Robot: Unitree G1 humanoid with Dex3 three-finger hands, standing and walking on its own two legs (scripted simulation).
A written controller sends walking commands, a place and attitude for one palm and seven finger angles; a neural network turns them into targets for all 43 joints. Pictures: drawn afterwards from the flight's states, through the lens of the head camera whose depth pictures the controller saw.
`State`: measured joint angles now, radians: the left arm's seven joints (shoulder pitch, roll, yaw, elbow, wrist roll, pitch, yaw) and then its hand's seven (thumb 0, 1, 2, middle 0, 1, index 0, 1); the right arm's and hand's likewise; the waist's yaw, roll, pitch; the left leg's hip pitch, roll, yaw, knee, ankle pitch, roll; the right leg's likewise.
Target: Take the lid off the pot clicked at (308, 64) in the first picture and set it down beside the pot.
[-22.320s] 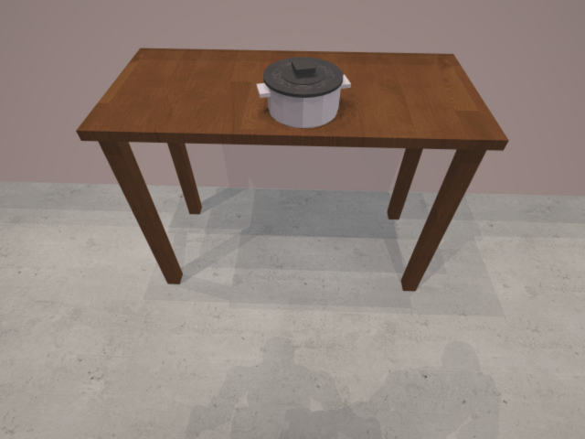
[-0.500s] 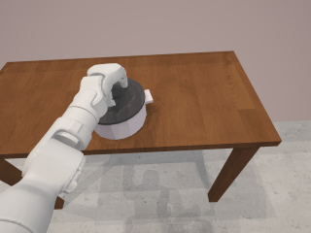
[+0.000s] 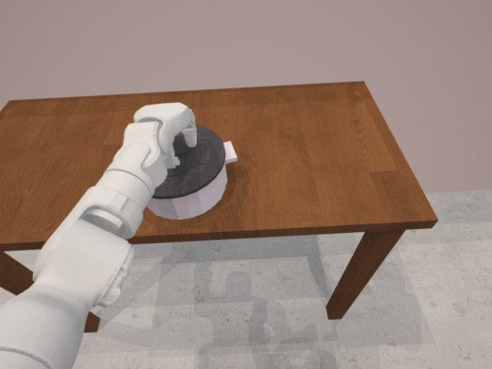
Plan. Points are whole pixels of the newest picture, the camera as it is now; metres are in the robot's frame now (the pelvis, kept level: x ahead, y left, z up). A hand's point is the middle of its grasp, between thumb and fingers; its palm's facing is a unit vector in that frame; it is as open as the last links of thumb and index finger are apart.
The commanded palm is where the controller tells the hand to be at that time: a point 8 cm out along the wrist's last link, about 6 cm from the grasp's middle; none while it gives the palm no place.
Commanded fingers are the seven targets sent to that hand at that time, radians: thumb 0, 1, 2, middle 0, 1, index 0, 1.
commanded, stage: close the fingers and squeeze the knob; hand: left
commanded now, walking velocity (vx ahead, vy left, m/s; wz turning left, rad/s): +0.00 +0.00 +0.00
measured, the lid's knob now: (171, 148) +0.49 +0.13 +0.09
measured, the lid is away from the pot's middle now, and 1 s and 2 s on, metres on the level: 0.01 0.00 0.00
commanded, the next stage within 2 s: lift the lid straight up in 0.64 s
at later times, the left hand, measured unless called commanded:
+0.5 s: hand (169, 149) +0.46 +0.12 +0.11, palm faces -0.34 -0.04 -0.94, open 6.8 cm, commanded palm +0.46 +0.12 +0.17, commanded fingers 0.00 0.47 1.03 -0.70 -1.00 -0.94 -1.10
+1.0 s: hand (169, 147) +0.46 +0.12 +0.12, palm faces -0.33 -0.05 -0.94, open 6.6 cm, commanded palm +0.46 +0.12 +0.19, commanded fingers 0.00 0.55 1.08 -0.75 -1.03 -1.03 -1.13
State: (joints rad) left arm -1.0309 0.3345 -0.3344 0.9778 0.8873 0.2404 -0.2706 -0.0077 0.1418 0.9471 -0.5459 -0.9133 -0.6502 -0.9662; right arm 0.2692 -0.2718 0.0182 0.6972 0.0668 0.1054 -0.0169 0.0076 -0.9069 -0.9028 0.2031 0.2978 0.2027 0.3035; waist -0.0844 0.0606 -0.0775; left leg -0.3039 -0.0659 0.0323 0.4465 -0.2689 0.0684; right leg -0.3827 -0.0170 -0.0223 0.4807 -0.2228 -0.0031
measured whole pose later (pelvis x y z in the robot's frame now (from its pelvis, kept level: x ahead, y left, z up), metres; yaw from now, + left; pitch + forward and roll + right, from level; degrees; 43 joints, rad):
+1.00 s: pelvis +0.00 +0.01 +0.00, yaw +0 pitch +7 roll +0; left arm -1.02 0.35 -0.30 0.97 0.89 0.21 -0.26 0.01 0.15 0.91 -0.55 -0.91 -0.86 -1.04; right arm 0.29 -0.26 0.02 0.70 0.06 0.06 -0.03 0.01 -0.91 -0.90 0.20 0.30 0.20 0.30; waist -0.09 0.06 -0.07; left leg -0.29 -0.07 0.04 0.43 -0.26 0.07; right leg -0.38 -0.02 -0.01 0.47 -0.21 0.00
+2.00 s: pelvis -0.01 +0.00 +0.00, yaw +0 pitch +5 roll +1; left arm -1.21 0.39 -0.31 0.97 0.89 0.25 -0.40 0.03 0.16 0.90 -0.55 -0.89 -0.91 -1.06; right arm 0.29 -0.27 0.04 0.72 0.05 -0.01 -0.04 0.01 -0.91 -0.90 0.20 0.30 0.20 0.30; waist -0.09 0.06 -0.05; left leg -0.25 -0.08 0.03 0.40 -0.23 0.07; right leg -0.33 -0.03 -0.03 0.45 -0.19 0.00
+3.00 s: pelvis +0.00 +0.01 +0.00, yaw +0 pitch +5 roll +0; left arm -1.31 0.41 -0.29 0.95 0.94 0.27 -0.47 0.03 0.16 0.91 -0.55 -0.89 -0.92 -1.06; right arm 0.26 -0.26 0.05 0.69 0.05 0.01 -0.03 0.01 -0.91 -0.90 0.20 0.30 0.20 0.30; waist -0.08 0.06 -0.06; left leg -0.24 -0.08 0.03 0.37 -0.22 0.08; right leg -0.33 -0.03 -0.02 0.42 -0.19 0.01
